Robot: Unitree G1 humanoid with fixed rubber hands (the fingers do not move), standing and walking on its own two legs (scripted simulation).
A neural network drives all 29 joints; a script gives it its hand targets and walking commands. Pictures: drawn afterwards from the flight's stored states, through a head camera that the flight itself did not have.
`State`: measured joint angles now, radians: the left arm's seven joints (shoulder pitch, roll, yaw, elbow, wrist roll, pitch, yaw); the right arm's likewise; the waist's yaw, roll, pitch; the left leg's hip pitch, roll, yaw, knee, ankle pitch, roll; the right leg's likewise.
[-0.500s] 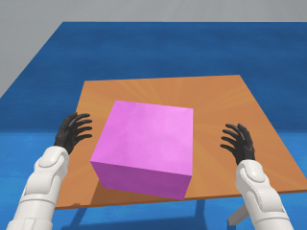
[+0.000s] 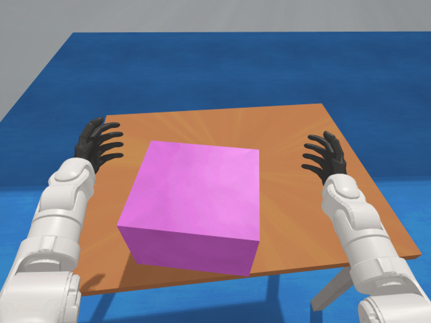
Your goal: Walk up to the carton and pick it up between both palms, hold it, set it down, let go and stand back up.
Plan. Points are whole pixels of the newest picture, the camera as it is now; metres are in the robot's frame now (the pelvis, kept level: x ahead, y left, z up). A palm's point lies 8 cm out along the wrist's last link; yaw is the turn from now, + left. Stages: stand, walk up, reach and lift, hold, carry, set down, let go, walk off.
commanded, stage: reach and lift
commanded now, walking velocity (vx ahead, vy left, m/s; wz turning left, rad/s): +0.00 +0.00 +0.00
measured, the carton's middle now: (198, 206) +0.40 +0.04 -0.05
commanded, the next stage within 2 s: none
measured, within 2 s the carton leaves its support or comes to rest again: neither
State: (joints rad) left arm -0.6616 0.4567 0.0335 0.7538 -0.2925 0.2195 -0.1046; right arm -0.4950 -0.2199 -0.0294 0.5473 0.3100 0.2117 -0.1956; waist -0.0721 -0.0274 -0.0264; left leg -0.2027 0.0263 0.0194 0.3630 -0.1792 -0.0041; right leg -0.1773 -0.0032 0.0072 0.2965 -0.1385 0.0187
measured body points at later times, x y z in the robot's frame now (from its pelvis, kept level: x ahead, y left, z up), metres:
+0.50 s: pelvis +0.00 +0.00 -0.01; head +0.03 +0.03 +0.43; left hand +0.41 +0.23 +0.03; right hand +0.36 -0.21 +0.02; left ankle +0.01 +0.12 -0.75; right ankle +0.01 -0.13 -0.75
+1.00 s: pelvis -0.03 +0.00 -0.03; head +0.02 +0.03 +0.41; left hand +0.42 +0.22 +0.03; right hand +0.37 -0.20 +0.01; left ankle +0.01 +0.12 -0.75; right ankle +0.01 -0.13 -0.75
